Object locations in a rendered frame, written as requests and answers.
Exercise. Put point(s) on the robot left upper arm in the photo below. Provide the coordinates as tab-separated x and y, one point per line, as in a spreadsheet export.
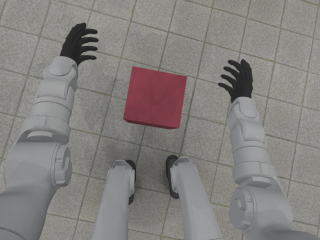
34	172

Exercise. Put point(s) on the left robot hand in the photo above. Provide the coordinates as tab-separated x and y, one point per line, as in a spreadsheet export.
72	47

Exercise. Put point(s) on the right robot hand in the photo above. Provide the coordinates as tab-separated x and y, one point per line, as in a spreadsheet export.
242	86

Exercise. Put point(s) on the robot right upper arm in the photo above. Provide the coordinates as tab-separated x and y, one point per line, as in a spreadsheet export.
263	214

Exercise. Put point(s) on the robot left shin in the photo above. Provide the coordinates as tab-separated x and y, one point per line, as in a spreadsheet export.
119	163

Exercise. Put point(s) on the carton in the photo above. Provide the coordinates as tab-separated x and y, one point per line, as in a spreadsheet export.
155	98

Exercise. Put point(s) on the left robot forearm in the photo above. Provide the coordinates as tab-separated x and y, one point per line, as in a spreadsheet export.
49	118

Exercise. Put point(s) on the robot right thigh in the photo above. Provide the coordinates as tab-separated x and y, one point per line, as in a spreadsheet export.
198	218

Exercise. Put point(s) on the right robot forearm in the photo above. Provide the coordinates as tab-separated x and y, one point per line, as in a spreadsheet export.
252	165

